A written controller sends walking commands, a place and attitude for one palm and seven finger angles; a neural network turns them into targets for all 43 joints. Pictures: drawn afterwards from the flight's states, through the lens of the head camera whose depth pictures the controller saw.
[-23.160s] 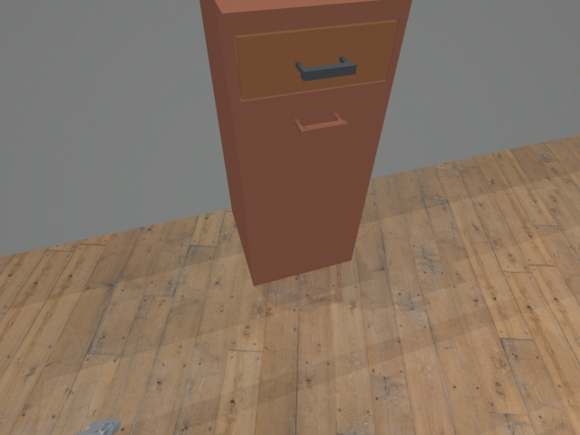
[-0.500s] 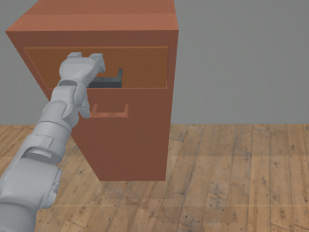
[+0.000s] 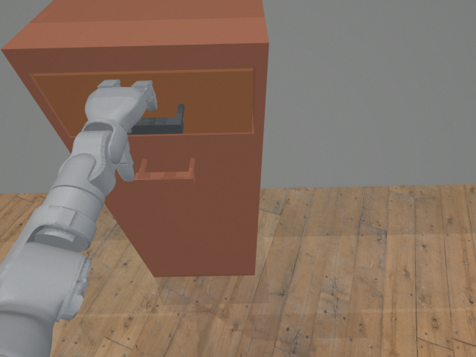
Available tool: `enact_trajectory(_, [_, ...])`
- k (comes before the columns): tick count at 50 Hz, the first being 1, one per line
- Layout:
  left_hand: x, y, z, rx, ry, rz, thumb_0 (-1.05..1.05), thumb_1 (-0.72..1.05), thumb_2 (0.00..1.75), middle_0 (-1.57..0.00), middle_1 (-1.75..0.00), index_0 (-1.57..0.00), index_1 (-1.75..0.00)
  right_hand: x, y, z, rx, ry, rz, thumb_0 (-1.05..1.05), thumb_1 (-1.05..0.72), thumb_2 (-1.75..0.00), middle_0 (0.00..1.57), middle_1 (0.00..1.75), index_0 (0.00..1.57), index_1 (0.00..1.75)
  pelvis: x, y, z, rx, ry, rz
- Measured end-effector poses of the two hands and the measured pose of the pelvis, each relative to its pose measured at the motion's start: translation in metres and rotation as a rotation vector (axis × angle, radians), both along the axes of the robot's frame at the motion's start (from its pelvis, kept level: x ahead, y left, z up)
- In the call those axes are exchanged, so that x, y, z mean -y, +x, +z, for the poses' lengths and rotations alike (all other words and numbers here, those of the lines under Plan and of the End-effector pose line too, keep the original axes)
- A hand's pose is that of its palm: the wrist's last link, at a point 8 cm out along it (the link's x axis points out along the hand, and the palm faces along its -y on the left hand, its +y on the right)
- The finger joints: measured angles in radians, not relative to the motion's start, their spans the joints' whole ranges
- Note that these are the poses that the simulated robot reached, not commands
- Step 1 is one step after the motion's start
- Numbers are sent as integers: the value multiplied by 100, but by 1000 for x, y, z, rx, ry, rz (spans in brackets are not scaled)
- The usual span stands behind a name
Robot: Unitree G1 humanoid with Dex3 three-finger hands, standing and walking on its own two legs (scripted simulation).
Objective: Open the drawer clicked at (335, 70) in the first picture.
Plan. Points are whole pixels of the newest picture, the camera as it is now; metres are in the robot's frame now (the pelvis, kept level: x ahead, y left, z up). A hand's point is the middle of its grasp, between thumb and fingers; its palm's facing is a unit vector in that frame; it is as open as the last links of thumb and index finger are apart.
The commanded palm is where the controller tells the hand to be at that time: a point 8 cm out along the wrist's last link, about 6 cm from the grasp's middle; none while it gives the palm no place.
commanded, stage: lift the fingers back up to retry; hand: left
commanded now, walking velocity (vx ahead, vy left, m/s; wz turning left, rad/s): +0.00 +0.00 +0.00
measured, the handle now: (149, 118) +0.51 +0.17 +0.13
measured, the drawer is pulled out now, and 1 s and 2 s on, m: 0.00 0.00 0.00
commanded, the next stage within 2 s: re-aim the fingers above the handle in 0.58 s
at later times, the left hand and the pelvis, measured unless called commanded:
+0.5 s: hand (111, 102) +0.47 +0.21 +0.20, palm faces +0.07 -0.04 -1.00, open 13.7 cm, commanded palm +0.44 +0.21 +0.25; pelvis +0.02 +0.01 +0.01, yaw +1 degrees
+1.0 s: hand (124, 102) +0.47 +0.19 +0.20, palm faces +0.08 -0.06 -1.00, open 13.8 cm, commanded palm +0.44 +0.21 +0.25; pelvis +0.01 +0.01 +0.01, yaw +0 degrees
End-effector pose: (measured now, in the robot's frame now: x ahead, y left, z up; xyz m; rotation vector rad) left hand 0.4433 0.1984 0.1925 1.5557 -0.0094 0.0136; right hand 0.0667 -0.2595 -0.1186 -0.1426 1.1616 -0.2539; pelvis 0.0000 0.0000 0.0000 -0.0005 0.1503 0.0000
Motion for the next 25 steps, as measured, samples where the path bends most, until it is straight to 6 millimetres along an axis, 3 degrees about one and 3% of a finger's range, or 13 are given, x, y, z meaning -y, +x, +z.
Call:
enact_trajectory(12, [5, 1, 21, 30, -32, -48, 0, -49, 30, -35, -123, -32, -120, -11, 40, 5, 69, 25, 28, 1, -90, -90, 20, 30, 20, 30, -4, 15, 4, 23, 1, -3])
enact_trajectory(25, [-11, -2, 58, 52, -28, 43, 0, -49, 30, -34, -121, -34, -121, -21, 85, 14, 136, 55, 93, 1, -90, -90, 20, 30, 20, 30, -5, 22, 9, 48, 4, 9])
